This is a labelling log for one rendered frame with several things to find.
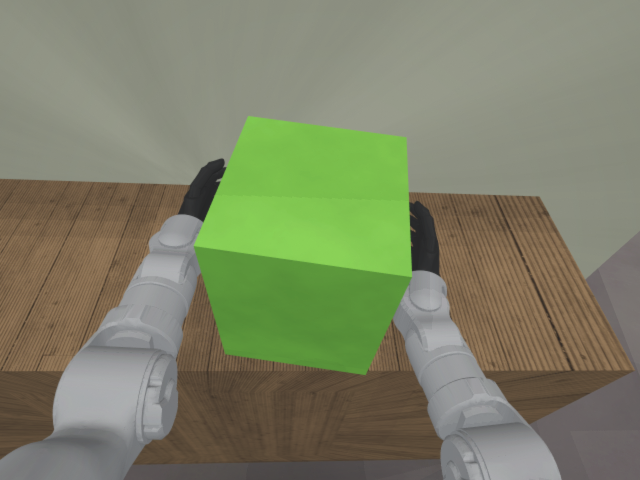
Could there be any carton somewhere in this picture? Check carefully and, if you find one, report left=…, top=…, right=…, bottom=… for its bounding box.
left=194, top=116, right=412, bottom=375

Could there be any pedestal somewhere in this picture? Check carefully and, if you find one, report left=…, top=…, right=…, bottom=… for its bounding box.
left=0, top=179, right=635, bottom=465

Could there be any robot right hand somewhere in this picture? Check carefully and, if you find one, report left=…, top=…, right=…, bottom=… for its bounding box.
left=409, top=201, right=439, bottom=276

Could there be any left robot upper arm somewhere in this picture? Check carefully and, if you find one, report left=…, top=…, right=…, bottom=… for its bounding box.
left=0, top=346, right=178, bottom=480

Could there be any left robot forearm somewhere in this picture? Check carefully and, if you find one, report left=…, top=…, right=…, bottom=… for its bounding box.
left=53, top=214, right=203, bottom=429

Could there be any right robot forearm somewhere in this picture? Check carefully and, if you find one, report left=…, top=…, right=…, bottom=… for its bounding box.
left=393, top=270, right=562, bottom=480

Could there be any right robot upper arm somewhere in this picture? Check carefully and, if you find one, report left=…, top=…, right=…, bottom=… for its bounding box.
left=440, top=422, right=560, bottom=480

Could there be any robot left hand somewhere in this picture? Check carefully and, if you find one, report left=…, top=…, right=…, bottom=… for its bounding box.
left=178, top=158, right=227, bottom=222

